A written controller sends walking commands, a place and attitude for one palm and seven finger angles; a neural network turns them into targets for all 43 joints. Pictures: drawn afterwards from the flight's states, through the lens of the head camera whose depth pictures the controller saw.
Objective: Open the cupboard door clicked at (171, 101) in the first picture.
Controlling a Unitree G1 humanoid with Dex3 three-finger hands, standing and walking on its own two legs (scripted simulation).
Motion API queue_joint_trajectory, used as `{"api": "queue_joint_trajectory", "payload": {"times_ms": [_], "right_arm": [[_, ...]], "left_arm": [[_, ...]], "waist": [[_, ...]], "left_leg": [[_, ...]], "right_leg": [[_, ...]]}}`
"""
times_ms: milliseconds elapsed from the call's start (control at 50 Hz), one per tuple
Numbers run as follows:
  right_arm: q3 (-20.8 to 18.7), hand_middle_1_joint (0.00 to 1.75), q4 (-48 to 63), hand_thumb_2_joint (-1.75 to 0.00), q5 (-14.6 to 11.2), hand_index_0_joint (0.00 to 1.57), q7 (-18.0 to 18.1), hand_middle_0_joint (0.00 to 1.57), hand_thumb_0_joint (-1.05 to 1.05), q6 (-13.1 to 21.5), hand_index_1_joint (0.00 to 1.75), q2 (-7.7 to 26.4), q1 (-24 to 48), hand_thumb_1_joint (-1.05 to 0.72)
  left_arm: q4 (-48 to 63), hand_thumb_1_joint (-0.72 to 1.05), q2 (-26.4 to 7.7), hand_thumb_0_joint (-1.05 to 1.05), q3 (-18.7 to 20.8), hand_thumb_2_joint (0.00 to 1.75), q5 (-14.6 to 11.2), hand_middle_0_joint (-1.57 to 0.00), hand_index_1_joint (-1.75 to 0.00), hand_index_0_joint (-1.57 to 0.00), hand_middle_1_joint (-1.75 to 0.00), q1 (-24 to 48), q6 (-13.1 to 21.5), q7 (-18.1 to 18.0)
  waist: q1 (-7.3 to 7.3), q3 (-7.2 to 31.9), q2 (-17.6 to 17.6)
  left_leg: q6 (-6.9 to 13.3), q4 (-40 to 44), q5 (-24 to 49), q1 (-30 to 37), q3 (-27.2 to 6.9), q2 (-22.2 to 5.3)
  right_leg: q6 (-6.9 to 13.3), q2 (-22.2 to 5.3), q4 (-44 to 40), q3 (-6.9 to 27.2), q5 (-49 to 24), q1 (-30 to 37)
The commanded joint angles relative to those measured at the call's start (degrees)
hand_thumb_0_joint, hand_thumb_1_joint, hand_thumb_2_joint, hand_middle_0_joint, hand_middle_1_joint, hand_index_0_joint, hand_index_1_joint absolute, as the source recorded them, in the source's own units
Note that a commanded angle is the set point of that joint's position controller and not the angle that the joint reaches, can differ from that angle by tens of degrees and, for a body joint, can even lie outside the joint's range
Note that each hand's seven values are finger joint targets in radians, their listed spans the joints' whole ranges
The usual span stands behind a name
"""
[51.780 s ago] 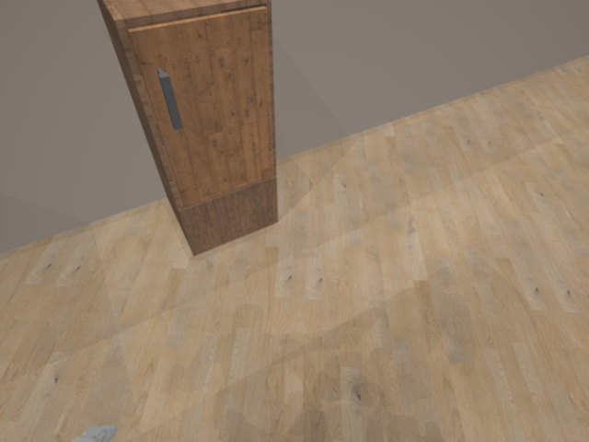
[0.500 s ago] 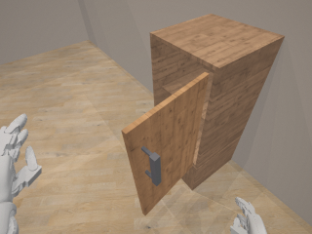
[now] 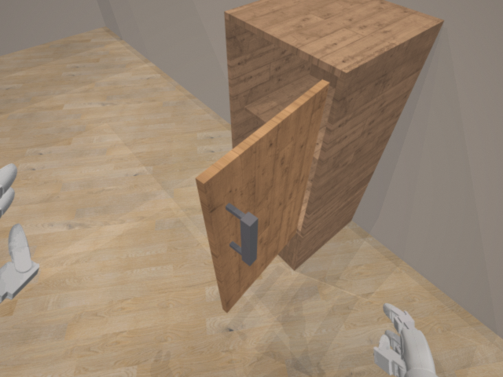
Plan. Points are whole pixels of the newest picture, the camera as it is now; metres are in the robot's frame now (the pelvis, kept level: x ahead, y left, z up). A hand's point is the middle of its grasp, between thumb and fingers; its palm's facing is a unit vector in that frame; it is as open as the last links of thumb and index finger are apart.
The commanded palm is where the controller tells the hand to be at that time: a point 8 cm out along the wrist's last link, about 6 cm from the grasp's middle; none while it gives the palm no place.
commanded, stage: step back with the hand held close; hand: left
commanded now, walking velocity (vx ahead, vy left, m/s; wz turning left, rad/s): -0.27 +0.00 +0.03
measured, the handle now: (241, 235) +0.37 +0.05 -0.03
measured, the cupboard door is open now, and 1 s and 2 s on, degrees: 99 99 99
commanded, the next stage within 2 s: stop stepping back and stand still in 0.88 s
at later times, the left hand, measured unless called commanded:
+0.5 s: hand out of the picture +0.12 +0.27 +0.16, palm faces +0.48 -0.76 -0.44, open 7.4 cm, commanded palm +0.06 +0.31 +0.18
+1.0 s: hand out of the picture +0.08 +0.23 +0.17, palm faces +0.29 -0.81 -0.50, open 7.4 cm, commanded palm +0.01 +0.28 +0.18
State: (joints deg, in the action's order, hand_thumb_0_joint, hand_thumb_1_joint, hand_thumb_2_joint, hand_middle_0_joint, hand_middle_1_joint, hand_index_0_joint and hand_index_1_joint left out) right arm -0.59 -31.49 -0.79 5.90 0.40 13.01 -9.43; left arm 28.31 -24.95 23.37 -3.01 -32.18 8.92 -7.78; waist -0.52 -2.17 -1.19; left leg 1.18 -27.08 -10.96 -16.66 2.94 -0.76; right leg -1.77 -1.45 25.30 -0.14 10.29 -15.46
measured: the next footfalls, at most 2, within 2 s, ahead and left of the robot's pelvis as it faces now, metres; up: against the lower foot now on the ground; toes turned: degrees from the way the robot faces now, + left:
right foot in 0.78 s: -0.16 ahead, -0.12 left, +0.00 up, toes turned -4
left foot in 1.38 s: -0.20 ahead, +0.10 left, +0.00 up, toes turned +2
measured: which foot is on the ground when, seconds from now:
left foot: down 0.00-1.00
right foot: down 0.00-0.54, up 0.56-0.76, down 0.78-1.00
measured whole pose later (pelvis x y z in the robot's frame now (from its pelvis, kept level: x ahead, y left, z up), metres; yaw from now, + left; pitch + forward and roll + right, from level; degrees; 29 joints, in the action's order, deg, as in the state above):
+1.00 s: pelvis -0.15 -0.02 +0.00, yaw -3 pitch +2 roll -2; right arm 0.8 -35.3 0.7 3.4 5.9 9.9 -6.9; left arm 30.7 -29.5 25.5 -4.5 -29.8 11.0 -6.6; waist 0.5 -2.0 1.6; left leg 1.7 -21.7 -0.5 -23.2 3.6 -2.3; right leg -0.8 4.5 44.5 1.7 28.7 -17.5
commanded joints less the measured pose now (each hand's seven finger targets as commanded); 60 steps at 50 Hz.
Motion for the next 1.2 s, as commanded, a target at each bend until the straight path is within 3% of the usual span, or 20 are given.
{"api": "queue_joint_trajectory", "payload": {"times_ms": [0, 240, 360, 420, 480, 520, 560, 660, 700, 760, 820, 860, 900, 920, 960, 1040, 1080, 1100, 1120, 1180], "right_arm": [[-2.39, 0.3, 8.88, -0.9, 0.15, 0.2, 0.36, 0.2, 0.0, 3.54, 0.3, 7.74, 4.91, -0.9], [-2.59, 0.3, 8.5, -0.9, 0.62, 0.2, 0.06, 0.2, 0.0, 8.0, 0.3, 8.0, 3.18, -0.9], [-2.6, 0.3, 5.31, -0.9, 1.14, 0.2, -0.78, 0.2, 0.0, 8.45, 0.3, 6.82, 1.5, -0.9], [-2.58, 0.3, 3.78, -0.9, 1.1, 0.2, -0.95, 0.2, 0.0, 7.2, 0.3, 5.94, 1.71, -0.9], [-2.54, 0.3, 5.28, -0.9, 0.77, 0.2, -0.15, 0.2, 0.0, 6.84, 0.3, 7.26, 3.58, -0.9], [-2.85, 0.3, 6.48, -0.9, 1.24, 0.2, 0.16, 0.2, 0.0, 7.74, 0.3, 8.42, 5.47, -0.9], [-3.86, 0.3, 5.81, -0.9, 1.53, 0.2, -0.53, 0.2, 0.0, 8.91, 0.3, 7.06, 4.52, -0.9], [-2.67, 0.3, 3.34, -0.9, 1.89, 0.2, -2.33, 0.2, 0.0, 10.43, 0.3, 5.91, 4.34, -0.9], [-2.55, 0.3, 1.99, -0.9, 2.21, 0.2, -2.48, 0.2, 0.0, 10.16, 0.3, 5.95, 3.77, -0.9], [-1.51, 0.3, 1.27, -0.9, 2.45, 0.2, -1.9, 0.2, 0.0, 8.73, 0.3, 4.63, 4.23, -0.9], [-1.93, 0.3, 3.15, -0.9, 0.8, 0.2, -0.5, 0.2, 0.0, 8.29, 0.3, 4.94, 4.83, -0.9], [-1.15, 0.3, 4.62, -0.9, 0.31, 0.2, 0.01, 0.2, 0.0, 6.98, 0.3, 6.04, 5.52, -0.9], [-1.83, 0.3, 5.22, -0.9, 1.1, 0.2, -1.28, 0.2, 0.0, 7.35, 0.3, 7.05, 5.94, -0.9], [-2.05, 0.3, 4.4, -0.9, 1.98, 0.2, -2.2, 0.2, 0.0, 8.24, 0.3, 6.08, 4.54, -0.9], [-2.42, 0.3, 4.33, -0.9, 1.74, 0.2, -2.8, 0.2, 0.0, 9.09, 0.3, 6.66, 4.07, -0.9], [-2.02, 0.3, 6.79, -0.9, 1.28, 0.2, -2.21, 0.2, 0.0, 8.32, 0.3, 6.89, 5.02, -0.9], [-2.26, 0.3, 7.66, -0.9, 1.14, 0.2, -1.59, 0.2, 0.0, 7.2, 0.3, 6.01, 5.02, -0.9], [-2.5, 0.3, 6.71, -0.9, 1.59, 0.2, -1.6, 0.2, 0.0, 6.54, 0.3, 6.07, 4.29, -0.9], [-2.19, 0.3, 4.82, -0.9, 2.75, 0.2, -1.48, 0.2, 0.0, 6.48, 0.3, 5.78, 2.09, -0.9], [-1.82, 0.3, 2.84, -0.9, 1.14, 0.2, -0.31, 0.2, 0.0, 7.9, 0.3, 5.12, 0.29, -0.9]], "left_arm": [[9.91, 0.9, -9.31, 0.0, 8.21, 0.9, 0.64, -0.2, -0.3, -0.2, -0.3, 0.9, 4.36, -1.92], [13.02, 0.9, -9.01, 0.0, 10.36, 0.9, 2.89, -0.2, -0.3, -0.2, -0.3, 2.87, 7.97, -2.47], [13.43, 0.9, -8.92, 0.0, 8.2, 0.9, 1.45, -0.2, -0.3, -0.2, -0.3, 5.29, 8.05, -2.65], [11.75, 0.9, -9.53, 0.0, 8.02, 0.9, 1.18, -0.2, -0.3, -0.2, -0.3, 5.62, 7.56, -3.56], [13.77, 0.9, -10.66, 0.0, 9.45, 0.9, 1.0, -0.2, -0.3, -0.2, -0.3, 5.24, 8.28, -3.44], [14.74, 0.9, -10.18, 0.0, 11.86, 0.9, 2.02, -0.2, -0.3, -0.2, -0.3, 3.3, 8.82, -3.12], [16.56, 0.9, -11.04, 0.0, 12.35, 0.9, 1.99, -0.2, -0.3, -0.2, -0.3, 4.24, 9.03, -2.43], [15.39, 0.9, -7.58, 0.0, 7.43, 0.9, -0.53, -0.2, -0.3, -0.2, -0.3, 0.92, 7.58, -2.24], [15.86, 0.9, -8.26, 0.0, 6.69, 0.9, -0.38, -0.2, -0.3, -0.2, -0.3, 3.19, 7.84, -1.79], [14.59, 0.9, -14.77, 0.0, 9.73, 0.9, 0.16, -0.2, -0.3, -0.2, -0.3, 9.18, 8.93, -2.41], [13.14, 0.9, -14.87, 0.0, 9.98, 0.9, 0.75, -0.2, -0.3, -0.2, -0.3, 7.71, 7.0, -2.05], [13.39, 0.9, -14.27, 0.0, 10.31, 0.9, -0.37, -0.2, -0.3, -0.2, -0.3, 4.87, 6.11, -0.81], [12.8, 0.9, -13.26, 0.0, 10.08, 0.9, -1.65, -0.2, -0.3, -0.2, -0.3, -1.11, 5.79, 0.08], [12.7, 0.9, -11.92, 0.0, 10.33, 0.9, -2.0, -0.2, -0.3, -0.2, -0.3, -4.12, 5.65, 0.5], [15.2, 0.9, -10.84, 0.0, 9.63, 0.9, -2.21, -0.2, -0.3, -0.2, -0.3, -3.44, 4.92, -0.06], [15.72, 0.9, -11.01, 0.0, 10.22, 0.9, -2.09, -0.2, -0.3, -0.2, -0.3, -7.7, 2.76, -1.79], [15.85, 0.9, -13.44, 0.0, 11.5, 0.9, -1.09, -0.2, -0.3, -0.2, -0.3, -6.77, 2.25, -2.18], [17.65, 0.9, -17.0, 0.0, 13.86, 0.9, -0.61, -0.2, -0.3, -0.2, -0.3, -4.63, 2.66, -2.66], [18.31, 0.9, -16.08, 0.0, 12.98, 0.9, 0.06, -0.2, -0.3, -0.2, -0.3, 0.9, 3.71, -3.31], [8.85, 0.9, -10.31, 0.0, 8.31, 0.9, 1.0, -0.2, -0.3, -0.2, -0.3, 3.87, 3.62, -3.27]], "waist": [[0.25, 6.43, -1.7], [-0.02, 6.67, -7.78], [1.32, 5.79, 6.1], [1.76, 7.3, 8.3], [1.43, 5.61, -2.5], [-0.01, 8.11, -17.54], [-0.04, 11.05, -10.18], [0.08, 9.47, -13.28], [0.28, 8.71, -11.95], [0.65, 10.56, 6.21], [1.17, 14.37, 12.33], [0.79, 14.46, 0.95], [-0.69, 19.89, -14.23], [-1.88, 21.38, -13.95], [-0.93, 16.24, -9.63], [-0.01, 8.72, -13.46], [1.13, 4.8, 0.15], [0.76, 4.61, 11.06], [1.09, 2.94, 11.39], [2.27, 4.03, 6.2]], "left_leg": [[1.55, 7.47, -8.79, -7.61, -5.1, -3.76], [4.92, 10.8, -28.34, -25.89, -10.83, -7.75], [-0.45, -10.59, -14.57, -4.47, -2.86, 1.35], [-1.09, -12.12, -9.44, 2.61, -2.32, 1.98], [1.57, 3.32, -18.39, -6.47, -10.29, -3.97], [7.25, 21.58, -36.1, -27.38, -24.75, -16.38], [8.7, 18.3, -24.62, -20.12, -23.12, -17.89], [4.17, 16.5, -13.85, -6.36, -13.44, -13.18], [1.52, 11.71, -5.96, -0.39, -10.01, -10.87], [-3.19, -9.88, -2.05, 7.91, -1.1, -2.28], [-2.01, -9.04, 5.85, 3.64, 0.67, 1.33], [0.25, 0.88, 33.24, 12.7, -2.17, -1.89], [5.46, 7.28, 52.55, 20.78, -14.06, -13.88], [6.54, 9.87, 42.16, 16.26, -15.81, -16.48], [8.16, 12.83, 24.32, 9.04, -13.22, -16.42], [2.31, 19.27, -20.52, -12.81, -6.31, -9.94], [-2.01, 1.21, -21.37, -12.22, -0.6, -1.08], [-3.85, -20.93, -13.06, -4.08, -1.07, 3.54], [-3.43, -32.13, -11.55, -7.92, -4.17, 1.73], [-2.64, -28.64, -7.7, -7.86, -3.37, -1.32]], "right_leg": [[1.22, -0.6, -1.43, 2.23, -2.01, 7.01], [0.65, 3.59, 11.67, 2.67, 0.58, 16.15], [5.79, -6.71, -7.39, 14.33, 11.26, -10.66], [6.03, -8.17, -8.61, 11.12, 9.47, -15.38], [2.08, -0.67, 0.25, 5.28, 13.82, -9.57], [-0.07, 7.75, 25.7, -0.05, 8.68, 11.48], [0.74, 7.88, 35.3, 2.37, 13.81, 7.07], [2.78, 6.39, 15.0, -1.52, 20.87, 1.91], [3.99, 4.24, -2.42, 0.17, 13.79, 0.83], [8.53, -12.65, -12.65, 16.24, -8.54, -10.46], [2.41, -7.17, 0.75, 4.54, -49.87, 3.95], [-0.74, 0.08, 6.86, 0.41, -40.45, 1.07], [0.11, 6.44, 19.03, 0.64, 14.51, -6.08], [1.17, 6.75, 25.23, 2.46, 25.0, -2.79], [1.09, 5.66, 26.42, 2.03, 20.96, -2.56], [2.56, 6.21, 9.91, -5.84, 16.02, 12.1], [5.23, -1.85, -10.1, 3.91, 24.15, 3.86], [10.81, -16.39, -22.66, 24.42, 36.45, -15.01], [12.71, -20.7, -21.63, 24.81, 30.6, -17.43], [8.01, -12.55, -13.99, 13.0, 17.93, -9.95]]}}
